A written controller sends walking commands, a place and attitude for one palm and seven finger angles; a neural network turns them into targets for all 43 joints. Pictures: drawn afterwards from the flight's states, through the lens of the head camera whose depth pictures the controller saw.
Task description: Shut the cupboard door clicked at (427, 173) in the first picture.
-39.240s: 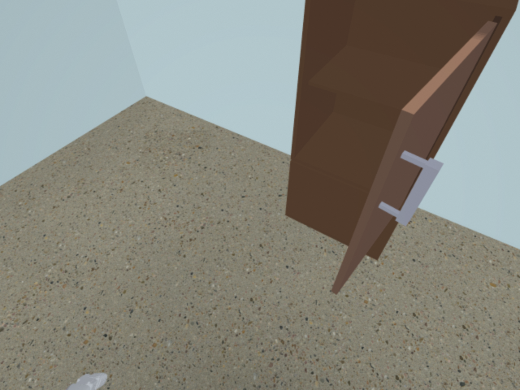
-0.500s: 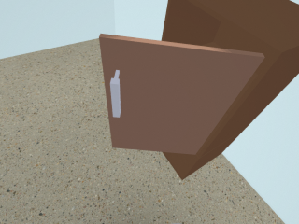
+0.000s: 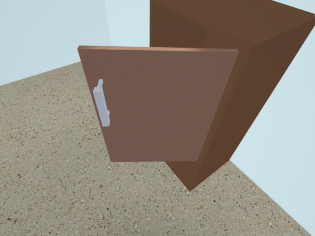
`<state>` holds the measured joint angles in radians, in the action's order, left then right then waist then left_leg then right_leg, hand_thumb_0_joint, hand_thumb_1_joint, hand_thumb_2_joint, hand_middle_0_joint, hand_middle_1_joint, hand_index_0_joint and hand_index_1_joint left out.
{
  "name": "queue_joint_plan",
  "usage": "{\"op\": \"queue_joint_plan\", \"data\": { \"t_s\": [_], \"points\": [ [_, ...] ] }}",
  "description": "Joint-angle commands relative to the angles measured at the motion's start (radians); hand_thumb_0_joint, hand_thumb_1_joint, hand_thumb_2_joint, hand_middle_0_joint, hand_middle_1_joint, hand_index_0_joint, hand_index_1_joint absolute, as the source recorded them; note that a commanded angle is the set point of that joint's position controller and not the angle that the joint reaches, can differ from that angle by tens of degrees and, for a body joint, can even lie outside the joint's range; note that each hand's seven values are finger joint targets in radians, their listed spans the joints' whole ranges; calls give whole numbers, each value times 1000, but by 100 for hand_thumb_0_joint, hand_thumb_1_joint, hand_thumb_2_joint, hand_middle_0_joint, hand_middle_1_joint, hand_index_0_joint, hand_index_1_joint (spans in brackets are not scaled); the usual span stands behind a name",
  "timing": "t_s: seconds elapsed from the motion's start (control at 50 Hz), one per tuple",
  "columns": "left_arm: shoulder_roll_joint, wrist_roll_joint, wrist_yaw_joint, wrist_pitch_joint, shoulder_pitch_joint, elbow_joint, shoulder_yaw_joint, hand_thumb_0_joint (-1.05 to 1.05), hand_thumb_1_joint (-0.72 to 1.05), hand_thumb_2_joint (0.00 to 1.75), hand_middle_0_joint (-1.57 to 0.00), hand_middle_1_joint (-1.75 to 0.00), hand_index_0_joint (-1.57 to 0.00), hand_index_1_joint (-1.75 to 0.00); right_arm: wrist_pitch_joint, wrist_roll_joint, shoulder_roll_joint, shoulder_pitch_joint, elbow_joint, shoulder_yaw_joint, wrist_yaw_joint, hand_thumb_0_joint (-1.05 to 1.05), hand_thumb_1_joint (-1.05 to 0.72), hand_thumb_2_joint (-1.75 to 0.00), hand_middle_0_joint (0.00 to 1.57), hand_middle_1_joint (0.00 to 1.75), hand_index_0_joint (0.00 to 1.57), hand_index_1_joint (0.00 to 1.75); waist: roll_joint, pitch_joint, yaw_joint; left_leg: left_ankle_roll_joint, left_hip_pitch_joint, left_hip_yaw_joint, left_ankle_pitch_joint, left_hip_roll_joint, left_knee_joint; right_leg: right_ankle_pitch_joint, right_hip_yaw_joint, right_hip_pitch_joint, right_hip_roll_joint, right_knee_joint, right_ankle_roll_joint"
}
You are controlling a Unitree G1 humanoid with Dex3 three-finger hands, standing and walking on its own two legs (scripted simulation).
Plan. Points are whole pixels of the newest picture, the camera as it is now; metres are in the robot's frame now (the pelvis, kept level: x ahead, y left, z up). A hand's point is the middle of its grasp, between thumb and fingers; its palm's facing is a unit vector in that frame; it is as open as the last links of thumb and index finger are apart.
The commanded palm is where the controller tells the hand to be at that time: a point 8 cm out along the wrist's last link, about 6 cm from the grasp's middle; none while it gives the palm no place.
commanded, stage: come to a stop and stand still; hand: left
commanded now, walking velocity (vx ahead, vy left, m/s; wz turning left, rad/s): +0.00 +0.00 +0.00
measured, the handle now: (103, 103) +0.48 +0.19 +0.05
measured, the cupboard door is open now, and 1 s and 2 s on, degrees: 55 55 55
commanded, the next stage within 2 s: look again from close up in 1.16 s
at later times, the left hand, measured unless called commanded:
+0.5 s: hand out of the picture +0.01 +0.14 -0.18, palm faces +0.05 -0.99 -0.14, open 7.4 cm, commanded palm none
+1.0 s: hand out of the picture +0.05 +0.16 -0.18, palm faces +0.03 -0.98 -0.17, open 7.4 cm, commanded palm none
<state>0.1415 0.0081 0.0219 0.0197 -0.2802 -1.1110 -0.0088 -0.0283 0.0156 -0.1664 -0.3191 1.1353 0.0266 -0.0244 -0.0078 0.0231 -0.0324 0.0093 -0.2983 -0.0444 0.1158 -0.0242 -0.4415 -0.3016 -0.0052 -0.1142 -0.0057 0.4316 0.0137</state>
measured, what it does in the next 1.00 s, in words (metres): shifts its weight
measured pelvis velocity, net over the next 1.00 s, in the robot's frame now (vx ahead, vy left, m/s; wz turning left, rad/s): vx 0.06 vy -0.01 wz -0.01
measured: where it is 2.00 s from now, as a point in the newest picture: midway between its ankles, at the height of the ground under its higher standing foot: outside the picture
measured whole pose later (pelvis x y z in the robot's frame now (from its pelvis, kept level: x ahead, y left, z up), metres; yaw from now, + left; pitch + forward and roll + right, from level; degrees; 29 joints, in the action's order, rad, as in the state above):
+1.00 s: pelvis +0.06 -0.01 +0.00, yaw +0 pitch +0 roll +1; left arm 0.16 0.01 0.04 0.00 -0.27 -1.11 -0.01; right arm 0.00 0.01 -0.15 -0.20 1.14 0.00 -0.04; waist -0.04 0.05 0.00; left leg 0.00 -0.22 -0.06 0.21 -0.01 -0.43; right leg -0.35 0.00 -0.01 -0.02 0.36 0.01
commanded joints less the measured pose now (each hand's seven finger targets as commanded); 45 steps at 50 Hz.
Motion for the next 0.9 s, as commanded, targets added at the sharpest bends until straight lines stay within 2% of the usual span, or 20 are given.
{"op": "queue_joint_plan", "data": {
  "t_s": [0.0, 0.06, 0.14, 0.26, 0.3, 0.4, 0.44, 0.52, 0.58, 0.72, 0.74, 0.78, 0.88],
  "points": [
    [101, -1, 8, -9, -35, 26, -17, 0, 90, 90, -20, -30, -20, -30, 22, -1, -78, -36, -15, 6, -8, 0, -90, -90, 20, 30, 20, 30, 19, 122, 10, -8, 78, 99, 99, -68, 90, -92, 85, -200, -90, -155, -55],
    [88, -1, 9, -10, -69, 11, -17, 0, 90, 90, -20, -30, -20, -30, 24, -2, -65, -41, -9, 4, -12, 0, -90, -90, 20, 30, 20, 30, 21, 105, 20, -5, 68, 100, 105, -66, 101, -58, 81, -157, -87, -148, -54],
    [75, 0, 11, -14, -84, 6, -16, 0, 90, 90, -20, -30, -20, -30, 24, -3, -52, -44, -7, 6, -14, 0, -90, -90, 20, 30, 20, 30, -19, 82, 24, -2, 93, 89, 90, -66, 88, -43, 79, -150, -85, -151, -52],
    [59, 0, 15, -22, -102, 4, -16, 0, 90, 90, -20, -30, -20, -30, 35, -5, -50, -31, -6, 4, -16, 0, -90, -90, 20, 30, 20, 30, -20, 37, 25, 6, 122, 91, -35, -77, 63, 87, 72, -105, -89, -124, -50],
    [59, 0, 16, -24, -107, 1, -17, 0, 90, 90, -20, -30, -20, -30, 39, -6, -55, -22, -6, 4, -18, 0, -90, -90, 20, 30, 20, 30, -2, 14, 27, 8, 145, 87, -76, -83, 55, 129, 65, -91, -92, -115, -47],
    [59, 1, 19, -23, -114, -2, -16, 0, 90, 90, -20, -30, -20, -30, 40, -6, -61, -2, -4, 1, -20, 0, -90, -90, 20, 30, 20, 30, -19, 26, 29, 11, 158, 87, -123, -85, 49, 176, 60, -78, -95, -115, -44],
    [62, 3, 19, -22, -111, -3, -15, 0, 90, 90, -20, -30, -20, -30, 38, -8, -62, 7, -6, 0, -20, 0, -90, -90, 20, 30, 20, 30, -4, 46, 31, 11, 155, 83, -111, -84, 52, 167, 59, -81, -94, -124, -43],
    [74, 3, 18, -25, -106, -2, -14, 0, 90, 90, -20, -30, -20, -30, 40, -6, -77, 22, -13, -1, -19, 0, -90, -90, 20, 30, 20, 30, 0, 19, 28, 8, 173, 82, -146, -83, 46, 213, 60, -58, -100, -121, -41],
    [80, 3, 18, -24, -100, 1, -14, 0, 90, 90, -20, -30, -20, -30, 39, -6, -84, 37, -17, -3, -19, 0, -90, -90, 20, 30, 20, 30, -7, 32, 30, 7, 173, 79, -153, -82, 44, 240, 60, -53, -101, -123, -40],
    [99, 3, 18, -25, -89, 6, -14, 0, 90, 90, -20, -30, -20, -30, 39, -6, -98, 51, -24, -3, -18, 0, -90, -90, 20, 30, 20, 30, -15, 13, 30, 6, 189, 75, -193, -82, 36, 296, 53, -25, -106, -121, -37],
    [98, 3, 19, -24, -90, 9, -13, 0, 90, 90, -20, -30, -20, -30, 39, -7, -94, 58, -23, -3, -18, 0, -90, -90, 20, 30, 20, 30, -32, 28, 33, 7, 187, 73, -179, -83, 34, 290, 53, -29, -104, -128, -35],
    [101, 2, 18, -23, -85, 10, -13, 0, 90, 90, -20, -30, -20, -30, 38, -5, -100, 62, -24, -3, -18, 0, -90, -90, 20, 30, 20, 30, -14, 23, 31, 4, 190, 72, -186, -82, 35, 295, 55, -26, -105, -124, -36],
    [108, 2, 19, -24, -86, 16, -14, 0, 90, 90, -20, -30, -20, -30, 41, -5, -102, 62, -23, -3, -19, 0, -90, -90, 20, 30, 20, 30, -23, 6, 33, 5, 197, 70, -229, -81, 25, 342, 50, -4, -106, -115, -35]
  ]
}}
